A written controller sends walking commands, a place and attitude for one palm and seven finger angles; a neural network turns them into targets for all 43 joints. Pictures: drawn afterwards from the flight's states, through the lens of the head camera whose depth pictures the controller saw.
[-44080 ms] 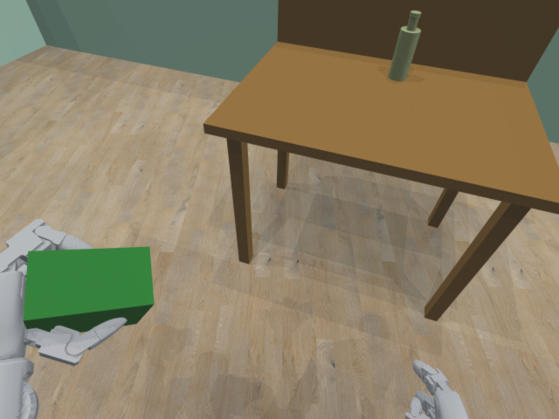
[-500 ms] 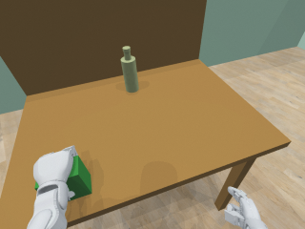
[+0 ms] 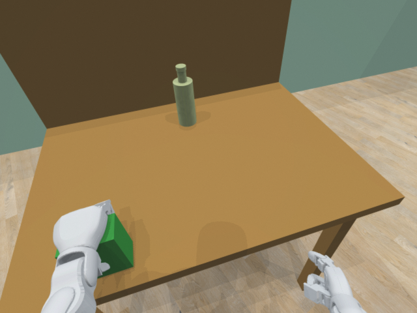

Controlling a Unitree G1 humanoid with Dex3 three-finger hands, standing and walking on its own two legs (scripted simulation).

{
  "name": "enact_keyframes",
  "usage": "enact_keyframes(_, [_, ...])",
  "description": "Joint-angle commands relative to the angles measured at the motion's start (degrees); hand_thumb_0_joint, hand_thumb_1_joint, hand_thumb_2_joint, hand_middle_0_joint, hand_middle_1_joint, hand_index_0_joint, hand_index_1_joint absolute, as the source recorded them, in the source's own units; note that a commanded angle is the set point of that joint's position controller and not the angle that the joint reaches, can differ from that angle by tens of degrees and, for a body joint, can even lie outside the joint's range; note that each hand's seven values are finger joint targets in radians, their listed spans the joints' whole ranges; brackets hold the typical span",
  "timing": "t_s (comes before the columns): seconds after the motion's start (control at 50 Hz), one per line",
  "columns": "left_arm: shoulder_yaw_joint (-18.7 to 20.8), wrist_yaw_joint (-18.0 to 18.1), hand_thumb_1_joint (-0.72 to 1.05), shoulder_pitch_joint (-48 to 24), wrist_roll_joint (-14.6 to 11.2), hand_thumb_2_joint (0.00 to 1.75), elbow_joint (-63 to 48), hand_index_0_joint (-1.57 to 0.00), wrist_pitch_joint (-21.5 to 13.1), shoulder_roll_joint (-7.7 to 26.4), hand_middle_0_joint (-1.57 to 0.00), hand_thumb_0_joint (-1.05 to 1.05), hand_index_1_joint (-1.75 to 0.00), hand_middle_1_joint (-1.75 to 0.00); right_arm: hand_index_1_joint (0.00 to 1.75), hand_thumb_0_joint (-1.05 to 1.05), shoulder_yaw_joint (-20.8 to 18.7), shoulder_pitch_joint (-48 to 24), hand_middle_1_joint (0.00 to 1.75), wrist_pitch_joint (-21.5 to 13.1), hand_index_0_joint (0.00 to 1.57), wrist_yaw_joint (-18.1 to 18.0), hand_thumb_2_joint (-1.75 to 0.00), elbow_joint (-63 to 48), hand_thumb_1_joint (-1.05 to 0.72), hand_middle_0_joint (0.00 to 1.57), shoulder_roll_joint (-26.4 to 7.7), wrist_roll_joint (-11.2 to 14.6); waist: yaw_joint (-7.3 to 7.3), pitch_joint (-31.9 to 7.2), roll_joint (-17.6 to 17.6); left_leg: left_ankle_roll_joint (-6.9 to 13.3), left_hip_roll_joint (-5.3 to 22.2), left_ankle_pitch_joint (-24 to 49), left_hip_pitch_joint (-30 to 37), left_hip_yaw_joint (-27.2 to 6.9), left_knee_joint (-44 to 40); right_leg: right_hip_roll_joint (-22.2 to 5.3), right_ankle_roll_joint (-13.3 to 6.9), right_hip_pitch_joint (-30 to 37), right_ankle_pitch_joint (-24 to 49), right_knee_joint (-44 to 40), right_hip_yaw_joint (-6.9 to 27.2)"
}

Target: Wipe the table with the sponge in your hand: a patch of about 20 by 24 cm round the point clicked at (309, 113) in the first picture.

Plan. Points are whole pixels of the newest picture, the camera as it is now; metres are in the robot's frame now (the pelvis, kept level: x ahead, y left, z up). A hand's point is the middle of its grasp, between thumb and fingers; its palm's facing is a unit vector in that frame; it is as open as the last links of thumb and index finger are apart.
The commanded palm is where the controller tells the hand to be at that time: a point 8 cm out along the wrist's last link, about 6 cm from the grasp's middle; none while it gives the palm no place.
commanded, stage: lift the sponge slowly off the table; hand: left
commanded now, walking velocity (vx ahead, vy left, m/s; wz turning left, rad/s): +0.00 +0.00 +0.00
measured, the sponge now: (102, 252) +0.22 +0.27 -0.01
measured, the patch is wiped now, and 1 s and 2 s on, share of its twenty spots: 0.95 0.95 0.95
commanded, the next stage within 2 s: bring the sponge back beside the body in 1.60 s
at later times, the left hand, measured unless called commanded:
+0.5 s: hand (95, 235) +0.22 +0.26 +0.06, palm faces +0.00 -0.13 -0.99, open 10.1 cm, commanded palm +0.20 +0.25 +0.13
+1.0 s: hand (92, 221) +0.23 +0.26 +0.09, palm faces +0.04 -0.12 -0.99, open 10.1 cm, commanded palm +0.20 +0.25 +0.16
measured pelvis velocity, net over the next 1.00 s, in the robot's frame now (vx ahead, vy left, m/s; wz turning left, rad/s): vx -0.01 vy -0.02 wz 0.00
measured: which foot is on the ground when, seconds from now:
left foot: down 0.00-1.00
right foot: down 0.00-1.00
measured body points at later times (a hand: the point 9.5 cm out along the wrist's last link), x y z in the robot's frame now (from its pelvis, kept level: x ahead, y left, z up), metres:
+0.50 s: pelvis -0.01 -0.01 +0.00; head -0.04 -0.05 +0.45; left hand +0.22 +0.26 +0.11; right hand +0.24 -0.21 -0.07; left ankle +0.01 +0.09 -0.74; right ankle -0.01 -0.11 -0.74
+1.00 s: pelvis -0.01 -0.02 +0.01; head -0.03 -0.06 +0.45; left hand +0.22 +0.26 +0.14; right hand +0.24 -0.22 -0.07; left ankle +0.01 +0.09 -0.74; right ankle -0.01 -0.11 -0.74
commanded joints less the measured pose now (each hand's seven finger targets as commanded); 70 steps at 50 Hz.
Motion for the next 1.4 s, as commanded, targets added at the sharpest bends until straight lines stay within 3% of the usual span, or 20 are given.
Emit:
enact_keyframes(0.0, [7.2, 1.3, 0.10, -10.1, 0.9, 1.30, -12.7, -1.20, -0.4, 11.2, -1.20, 0.00, -1.60, -1.60, 0.30, 0.00, -2.4, -12.5, 0.30, -3.3, 0.20, -0.6, -0.90, -10.1, -0.90, 0.20, -6.6, -0.3, 0.15, -8.6, -2.3, 0.0, 0.7, 14.1, 6.9, -6.3, -4.2, 1.0, -3.4, 1.0, 13.5, -4.0, 5.0])
enact_keyframes(0.04, [4.8, 1.1, 0.10, -10.7, 1.1, 1.30, -13.3, -1.20, -0.4, 8.7, -1.20, 0.00, -1.60, -1.60, 0.30, 0.00, -2.3, -12.8, 0.30, -3.7, 0.20, -0.6, -0.90, -10.4, -0.90, 0.20, -6.0, -0.3, -0.02, -7.6, -2.7, 0.2, 0.6, 13.9, 7.0, -6.0, -4.2, 0.8, -3.2, 0.6, 13.0, -4.2, 4.0])
enact_keyframes(0.2, [8.8, 1.3, 0.10, -10.2, 1.0, 1.30, -16.5, -1.20, -0.5, 13.0, -1.20, 0.00, -1.60, -1.60, 0.30, 0.00, -2.2, -14.0, 0.30, -3.9, 0.20, -0.8, -0.90, -9.9, -0.90, 0.20, -6.3, -0.6, 0.79, -7.7, -2.0, 0.2, 0.5, 14.6, 8.8, -6.1, -5.2, 0.7, -3.5, 2.6, 14.0, -5.9, 6.1])
enact_keyframes(0.36, [5.3, -0.8, 0.10, -15.5, 0.7, 1.30, -15.2, -1.20, 1.1, 10.7, -1.20, 0.00, -1.60, -1.60, 0.30, 0.00, -1.6, -15.7, 0.30, -4.1, 0.20, -1.5, -0.90, -9.5, -0.90, 0.20, -6.1, -0.2, 0.06, -5.9, -2.1, 0.4, 0.1, 11.7, 10.0, -5.3, -6.5, 0.4, -3.2, 1.8, 9.0, -8.1, 5.6])
enact_keyframes(0.4, [8.7, -1.2, 0.10, -17.2, 1.0, 1.30, -15.0, -1.20, 1.3, 15.0, -1.20, 0.00, -1.60, -1.60, 0.30, 0.00, -1.5, -16.0, 0.30, -3.9, 0.20, -1.7, -0.90, -9.1, -0.90, 0.20, -6.7, -0.3, 0.38, -6.2, -2.2, 0.3, 0.1, 11.1, 10.1, -5.5, -7.1, 0.4, -3.4, 2.8, 8.1, -8.8, 6.9])
enact_keyframes(0.42, [6.0, -1.6, 0.10, -16.8, 0.6, 1.30, -15.5, -1.20, 1.2, 11.8, -1.20, 0.00, -1.60, -1.60, 0.30, 0.00, -1.4, -16.2, 0.30, -4.0, 0.20, -1.8, -0.90, -9.7, -0.90, 0.20, -6.1, -0.1, 0.19, -6.4, -2.0, 0.5, -0.1, 11.0, 9.9, -4.9, -6.9, 0.1, -3.1, 3.1, 8.2, -8.6, 6.2])
enact_keyframes(0.5, [9.4, -2.5, 0.10, -17.6, 0.6, 1.30, -14.1, -1.20, 1.4, 15.6, -1.20, 0.00, -1.60, -1.60, 0.30, 0.00, -1.2, -16.1, 0.30, -4.0, 0.20, -1.8, -0.90, -9.1, -0.90, 0.20, -6.9, -0.3, 0.41, -6.2, -2.7, 0.3, -0.2, 11.7, 10.2, -5.1, -7.2, 0.3, -3.3, 3.6, 9.1, -9.2, 7.3])
enact_keyframes(0.56, [8.3, -3.1, 0.10, -16.7, 0.1, 1.30, -13.1, -1.20, 1.5, 14.1, -1.20, 0.00, -1.60, -1.60, 0.30, 0.00, -1.1, -16.0, 0.30, -3.9, 0.20, -1.8, -0.90, -9.2, -0.90, 0.20, -6.6, -0.2, 0.25, -5.2, -3.6, 0.4, -0.2, 12.2, 9.6, -4.8, -7.1, 0.0, -3.1, 3.6, 10.3, -9.1, 6.5])
enact_keyframes(0.6, [10.7, -3.4, 0.10, -18.4, 0.3, 1.30, -14.7, -1.20, 1.5, 17.3, -1.20, 0.00, -1.60, -1.60, 0.30, 0.00, -1.1, -16.3, 0.30, -3.8, 0.20, -1.9, -0.90, -9.3, -0.90, 0.20, -7.1, -0.4, 0.48, -6.2, -2.6, 0.3, -0.4, 12.1, 10.2, -4.8, -7.1, -0.1, -3.2, 4.4, 10.5, -9.4, 7.7])
enact_keyframes(0.74, [9.3, -4.6, 0.10, -18.5, -0.5, 1.30, -16.0, -1.20, 1.0, 15.9, -1.20, 0.00, -1.60, -1.60, 0.30, 0.00, -1.0, -16.3, 0.30, -4.5, 0.20, -2.0, -0.90, -9.6, -0.90, 0.20, -6.8, -0.1, 0.12, -5.0, -1.6, 0.4, -0.3, 12.5, 10.4, -5.2, -7.2, -0.2, -3.0, 3.4, 10.0, -9.5, 6.7])
enact_keyframes(0.8, [11.1, -4.7, 0.10, -19.0, -0.5, 1.30, -18.8, -1.20, 0.4, 18.2, -1.20, 0.00, -1.60, -1.60, 0.30, 0.00, -1.2, -16.5, 0.30, -4.7, 0.20, -2.1, -0.90, -9.8, -0.90, 0.20, -7.1, -0.3, 0.66, -7.3, -0.9, 0.4, -0.3, 13.6, 11.6, -5.3, -7.2, -0.1, -3.2, 5.0, 11.4, -9.3, 7.5])
enact_keyframes(0.82, [9.2, -4.7, 0.10, -18.7, -0.9, 1.30, -20.1, -1.20, 0.2, 15.7, -1.20, 0.00, -1.60, -1.60, 0.30, 0.00, -1.3, -16.3, 0.30, -4.9, 0.20, -2.1, -0.90, -10.3, -0.90, 0.20, -6.6, -0.2, 0.44, -7.7, -0.8, 0.6, -0.3, 14.4, 11.6, -4.9, -6.8, -0.3, -3.0, 5.3, 12.8, -8.7, 6.7])
enact_keyframes(0.88, [8.9, -4.9, 0.10, -16.8, -0.9, 1.30, -20.3, -1.20, 0.7, 15.2, -1.20, 0.00, -1.60, -1.60, 0.30, 0.00, -1.2, -16.5, 0.30, -4.8, 0.20, -1.6, -0.90, -10.0, -0.90, 0.20, -6.7, -0.2, 0.78, -7.1, -1.2, 0.3, -0.1, 15.8, 11.6, -5.3, -7.3, -0.3, -3.1, 5.2, 14.4, -8.6, 6.2])
enact_keyframes(1.0, [12.4, -5.2, 0.10, -17.9, -0.7, 1.30, -21.0, -1.20, 3.3, 19.3, -1.20, 0.00, -1.60, -1.60, 0.30, 0.00, -0.9, -17.9, 0.30, -4.1, 0.20, -1.5, -0.90, -9.9, -0.90, 0.20, -7.2, -0.3, 1.41, -7.9, -2.0, 0.2, -0.2, 15.5, 11.1, -5.3, -7.7, -0.3, -3.3, 6.8, 14.3, -8.6, 7.9])
enact_keyframes(1.06, [8.8, -6.3, 0.10, -17.3, -1.3, 1.30, -20.7, -1.20, 4.4, 15.7, -1.20, 0.00, -1.60, -1.60, 0.30, 0.00, -0.7, -18.1, 0.30, -3.9, 0.20, -1.3, -0.90, -10.1, -0.90, 0.20, -6.7, 0.0, 0.82, -6.4, -1.6, 0.2, 0.0, 15.7, 11.0, -5.3, -7.6, -0.3, -3.1, 5.6, 14.1, -8.5, 6.2])
enact_keyframes(1.1, [11.4, -6.8, 0.10, -18.9, -0.9, 1.30, -21.4, -1.20, 4.9, 19.2, -1.20, 0.00, -1.60, -1.60, 0.30, 0.00, -0.5, -18.5, 0.30, -3.8, 0.20, -1.4, -0.90, -10.0, -0.90, 0.20, -7.2, -0.1, 0.92, -7.1, -1.9, 0.2, 0.0, 15.3, 11.1, -5.6, -7.8, -0.2, -3.3, 6.0, 13.6, -8.6, 7.7])
enact_keyframes(1.16, [9.7, -8.0, 0.10, -18.9, -1.2, 1.30, -20.9, -1.20, 5.2, 17.7, -1.20, 0.00, -1.60, -1.60, 0.30, 0.00, -0.2, -18.2, 0.30, -3.5, 0.20, -1.6, -0.90, -10.1, -0.90, 0.20, -7.0, 0.0, 0.48, -6.5, -3.3, 0.3, 0.1, 15.4, 10.8, -5.2, -7.6, -0.5, -2.9, 5.7, 14.2, -8.5, 6.5])
enact_keyframes(1.26, [10.6, -8.9, 0.10, -18.3, -1.5, 1.30, -22.5, -1.20, 4.7, 18.6, -1.20, 0.00, -1.60, -1.60, 0.30, 0.00, -0.1, -18.4, 0.30, -3.6, 0.20, -1.7, -0.90, -10.6, -0.90, 0.20, -6.7, -0.1, 1.07, -7.4, -1.4, 0.4, 0.0, 16.0, 11.2, -5.5, -7.4, -0.5, -3.1, 6.3, 14.5, -8.2, 6.5])
enact_keyframes(1.3, [12.9, -8.9, 0.10, -20.4, -1.2, 1.30, -24.6, -1.20, 4.3, 21.7, -1.20, 0.00, -1.60, -1.60, 0.30, 0.00, 0.0, -18.7, 0.30, -3.6, 0.20, -1.7, -0.90, -10.5, -0.90, 0.20, -6.9, -0.1, 0.84, -7.6, -0.6, 0.2, 0.1, 15.4, 11.4, -5.9, -7.6, -0.4, -3.4, 6.2, 13.5, -8.5, 8.2])
enact_keyframes(1.38, [11.3, -9.1, 0.10, -20.1, -1.6, 1.30, -25.6, -1.20, 4.3, 19.7, -1.20, 0.00, -1.60, -1.60, 0.30, 0.00, 0.0, -18.7, 0.30, -3.8, 0.20, -1.3, -0.90, -10.6, -0.90, 0.20, -6.7, 0.0, 1.13, -7.8, 0.0, 0.0, 0.3, 16.1, 11.3, -6.1, -8.1, -0.5, -3.3, 6.2, 13.6, -8.2, 6.6])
